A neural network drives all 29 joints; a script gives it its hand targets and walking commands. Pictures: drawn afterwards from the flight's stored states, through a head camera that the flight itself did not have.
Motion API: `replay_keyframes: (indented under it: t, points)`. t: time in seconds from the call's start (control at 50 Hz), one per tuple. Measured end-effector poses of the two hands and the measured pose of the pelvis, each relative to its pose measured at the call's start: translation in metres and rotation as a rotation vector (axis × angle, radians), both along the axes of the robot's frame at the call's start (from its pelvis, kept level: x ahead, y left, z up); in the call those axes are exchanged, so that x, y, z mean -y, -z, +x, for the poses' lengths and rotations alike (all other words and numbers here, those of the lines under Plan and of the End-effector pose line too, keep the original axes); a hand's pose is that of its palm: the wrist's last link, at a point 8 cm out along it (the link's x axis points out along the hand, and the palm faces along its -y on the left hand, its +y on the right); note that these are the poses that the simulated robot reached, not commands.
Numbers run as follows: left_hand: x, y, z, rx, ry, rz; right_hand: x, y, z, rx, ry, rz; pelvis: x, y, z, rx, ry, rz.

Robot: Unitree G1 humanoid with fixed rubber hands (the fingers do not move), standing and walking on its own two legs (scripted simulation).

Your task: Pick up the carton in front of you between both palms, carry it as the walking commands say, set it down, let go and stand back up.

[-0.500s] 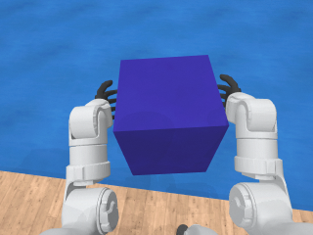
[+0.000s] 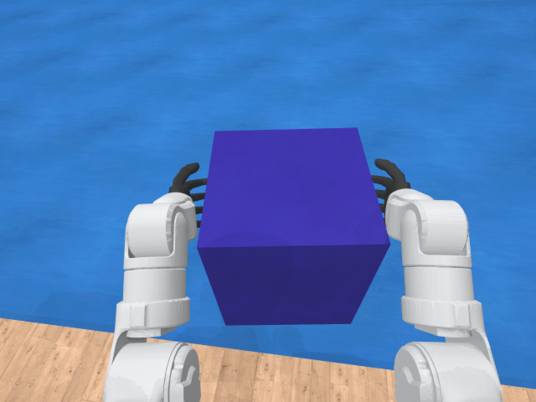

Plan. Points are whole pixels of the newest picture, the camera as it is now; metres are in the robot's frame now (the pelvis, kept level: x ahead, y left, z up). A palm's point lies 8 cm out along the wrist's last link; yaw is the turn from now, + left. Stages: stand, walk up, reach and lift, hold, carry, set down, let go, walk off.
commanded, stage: carry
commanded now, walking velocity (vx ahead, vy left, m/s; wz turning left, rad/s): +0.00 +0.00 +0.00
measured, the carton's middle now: (286, 233) +0.36 +0.00 +0.04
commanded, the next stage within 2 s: none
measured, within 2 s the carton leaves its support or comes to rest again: neither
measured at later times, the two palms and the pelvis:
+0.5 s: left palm (175, 222) +0.32 +0.15 +0.13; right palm (405, 214) +0.32 -0.15 +0.13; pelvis -0.02 -0.01 +0.01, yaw +1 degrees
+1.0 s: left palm (224, 154) +0.47 +0.10 +0.11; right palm (403, 143) +0.49 -0.20 +0.11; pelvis +0.12 -0.06 +0.01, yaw +0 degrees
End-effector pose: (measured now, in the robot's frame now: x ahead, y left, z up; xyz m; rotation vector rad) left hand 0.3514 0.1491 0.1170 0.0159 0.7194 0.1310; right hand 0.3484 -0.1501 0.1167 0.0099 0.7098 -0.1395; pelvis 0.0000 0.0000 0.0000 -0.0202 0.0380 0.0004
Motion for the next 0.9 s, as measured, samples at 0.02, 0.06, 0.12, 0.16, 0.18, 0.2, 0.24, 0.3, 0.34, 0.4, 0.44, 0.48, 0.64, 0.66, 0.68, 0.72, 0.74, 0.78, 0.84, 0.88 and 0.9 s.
replay_keyframes:
  t: [0.02, 0.06, 0.12, 0.16, 0.18, 0.2, 0.24, 0.3, 0.34, 0.4, 0.44, 0.48, 0.64, 0.66, 0.68, 0.72, 0.74, 0.78, 0.84, 0.88, 0.9]
  points:
    - [0.000, -0.001, -0.003, -0.002, -0.001, 0.002, 0.000, -0.001, -0.002, -0.002, -0.003, -0.001, 0.000, 0.000, -0.002, 0.003, 0.000, 0.001]
    - [0.000, -0.003, -0.008, -0.005, -0.002, 0.004, 0.000, -0.003, -0.006, -0.005, -0.008, -0.002, 0.001, -0.001, -0.005, 0.009, -0.001, 0.004]
    - [0.001, -0.006, -0.016, -0.010, -0.005, 0.007, 0.001, -0.007, -0.012, -0.009, -0.016, -0.006, 0.003, -0.003, -0.009, 0.016, -0.003, 0.007]
    - [0.001, -0.008, -0.020, -0.012, -0.006, 0.008, 0.001, -0.009, -0.015, -0.012, -0.021, -0.010, 0.004, -0.004, -0.012, 0.019, -0.004, 0.010]
    - [0.001, -0.010, -0.022, -0.014, -0.007, 0.008, 0.001, -0.011, -0.017, -0.014, -0.024, -0.011, 0.004, -0.004, -0.013, 0.021, -0.005, 0.011]
    - [0.001, -0.011, -0.024, -0.015, -0.007, 0.008, 0.001, -0.012, -0.018, -0.015, -0.026, -0.013, 0.005, -0.005, -0.014, 0.022, -0.006, 0.012]
    - [0.001, -0.012, -0.027, -0.017, -0.007, 0.009, 0.001, -0.014, -0.020, -0.017, -0.030, -0.016, 0.005, -0.005, -0.016, 0.024, -0.007, 0.013]
    - [0.001, -0.014, -0.030, -0.022, -0.007, 0.011, 0.001, -0.016, -0.023, -0.022, -0.034, -0.019, 0.006, -0.006, -0.018, 0.025, -0.008, 0.015]
    - [0.001, -0.015, -0.031, -0.025, -0.007, 0.013, 0.001, -0.017, -0.024, -0.025, -0.036, -0.020, 0.006, -0.006, -0.019, 0.025, -0.009, 0.015]
    - [0.001, -0.015, -0.033, -0.032, -0.005, 0.016, 0.000, -0.017, -0.025, -0.031, -0.038, -0.021, 0.006, -0.007, -0.021, 0.025, -0.010, 0.016]
    - [0.000, -0.015, -0.033, -0.035, -0.004, 0.018, 0.000, -0.016, -0.026, -0.035, -0.039, -0.022, 0.006, -0.007, -0.022, 0.024, -0.010, 0.016]
    - [0.000, -0.014, -0.033, -0.038, -0.003, 0.020, 0.000, -0.015, -0.026, -0.037, -0.040, -0.022, 0.006, -0.006, -0.022, 0.023, -0.010, 0.017]
    - [0.011, -0.019, -0.004, -0.033, 0.012, 0.022, 0.011, -0.016, -0.006, -0.033, -0.029, -0.025, 0.012, -0.007, 0.004, -0.009, -0.028, 0.009]
    - [0.015, -0.019, 0.004, -0.032, 0.013, 0.020, 0.015, -0.015, 0.001, -0.032, -0.028, -0.027, 0.014, -0.007, 0.010, -0.016, -0.027, 0.010]
    - [0.019, -0.020, 0.012, -0.032, 0.015, 0.018, 0.019, -0.015, 0.008, -0.032, -0.025, -0.028, 0.016, -0.007, 0.016, -0.022, -0.027, 0.010]
    - [0.029, -0.018, 0.030, -0.033, 0.021, 0.018, 0.029, -0.013, 0.023, -0.033, -0.020, -0.029, 0.022, -0.005, 0.029, -0.033, -0.026, 0.009]
    - [0.034, -0.017, 0.039, -0.034, 0.023, 0.019, 0.034, -0.011, 0.032, -0.034, -0.018, -0.027, 0.026, -0.003, 0.036, -0.036, -0.025, 0.007]
    - [0.043, -0.012, 0.056, -0.030, 0.017, 0.024, 0.043, -0.004, 0.051, -0.030, -0.022, -0.020, 0.035, 0.004, 0.051, -0.033, -0.021, 0.008]
    - [0.050, 0.003, 0.071, -0.053, -0.008, 0.025, 0.049, 0.007, 0.077, -0.053, -0.035, -0.005, 0.046, 0.006, 0.069, -0.024, -0.017, 0.020]
    - [0.050, 0.014, 0.077, -0.089, -0.023, 0.022, 0.050, 0.014, 0.090, -0.089, -0.042, 0.003, 0.052, 0.002, 0.082, -0.024, -0.008, 0.035]
    - [0.051, 0.017, 0.080, -0.101, -0.029, 0.021, 0.050, 0.016, 0.096, -0.101, -0.046, 0.004, 0.054, -0.001, 0.089, -0.024, -0.005, 0.038]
